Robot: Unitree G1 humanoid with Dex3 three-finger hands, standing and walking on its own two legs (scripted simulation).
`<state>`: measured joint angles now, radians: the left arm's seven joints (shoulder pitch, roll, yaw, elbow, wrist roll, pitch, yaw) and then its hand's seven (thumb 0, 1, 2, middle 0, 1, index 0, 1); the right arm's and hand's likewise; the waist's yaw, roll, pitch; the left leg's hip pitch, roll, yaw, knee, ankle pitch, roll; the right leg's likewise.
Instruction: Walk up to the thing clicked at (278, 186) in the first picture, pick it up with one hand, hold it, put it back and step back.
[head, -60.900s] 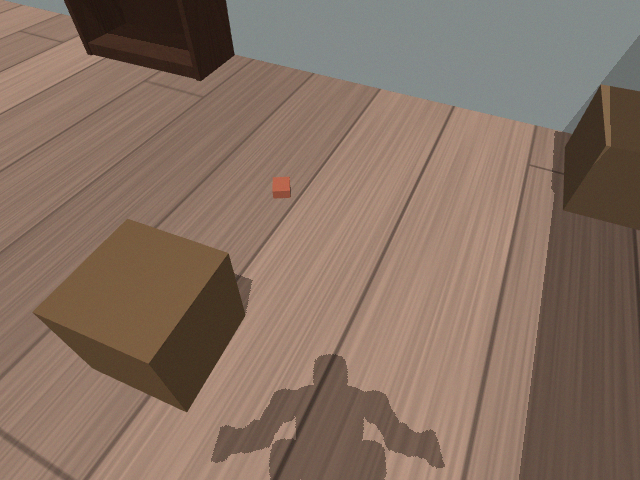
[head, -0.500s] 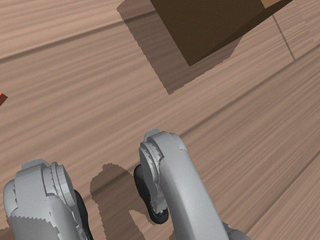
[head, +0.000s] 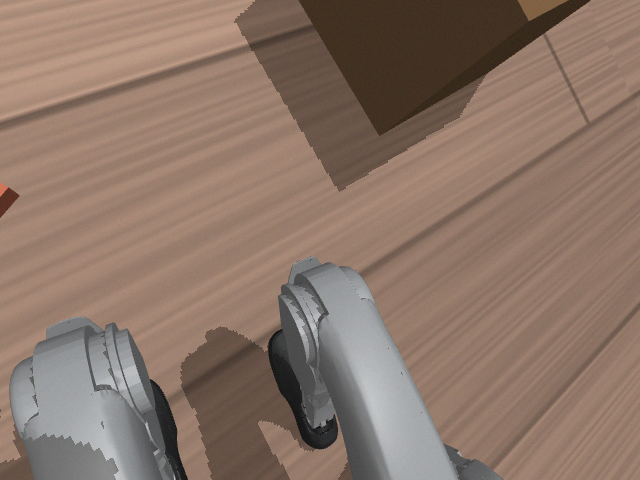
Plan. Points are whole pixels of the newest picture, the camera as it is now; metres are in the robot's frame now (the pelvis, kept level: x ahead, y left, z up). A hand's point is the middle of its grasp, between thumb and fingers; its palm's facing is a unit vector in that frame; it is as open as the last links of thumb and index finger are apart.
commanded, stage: approach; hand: left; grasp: from above
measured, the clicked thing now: out of the picture +0.48 +0.34 -0.30
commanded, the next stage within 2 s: close in in 0.66 s
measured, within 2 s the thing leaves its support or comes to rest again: neither
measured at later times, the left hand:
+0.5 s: hand out of the picture +0.50 +0.32 -0.18, palm faces -0.25 -0.35 -0.90, open 14.2 cm
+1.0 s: hand out of the picture +0.47 +0.33 -0.20, palm faces -0.25 -0.37 -0.90, open 13.4 cm
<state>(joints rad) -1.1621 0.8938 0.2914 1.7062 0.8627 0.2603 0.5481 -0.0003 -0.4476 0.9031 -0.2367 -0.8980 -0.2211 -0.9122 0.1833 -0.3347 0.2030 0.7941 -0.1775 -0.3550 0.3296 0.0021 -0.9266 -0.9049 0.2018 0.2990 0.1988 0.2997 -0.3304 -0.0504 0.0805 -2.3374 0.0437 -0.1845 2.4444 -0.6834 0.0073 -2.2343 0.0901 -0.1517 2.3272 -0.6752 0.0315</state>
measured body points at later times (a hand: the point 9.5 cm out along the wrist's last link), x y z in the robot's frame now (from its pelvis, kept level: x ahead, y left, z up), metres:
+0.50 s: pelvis +0.00 +0.00 +0.01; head +0.28 +0.07 +0.35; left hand +0.51 +0.33 -0.13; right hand -0.01 -0.25 -0.06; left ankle +0.07 +0.13 -0.29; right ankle +0.10 -0.11 -0.29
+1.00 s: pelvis +0.00 +0.00 +0.00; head +0.29 +0.08 +0.34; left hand +0.48 +0.34 -0.15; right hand +0.02 -0.25 -0.07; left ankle +0.07 +0.13 -0.29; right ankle +0.10 -0.11 -0.29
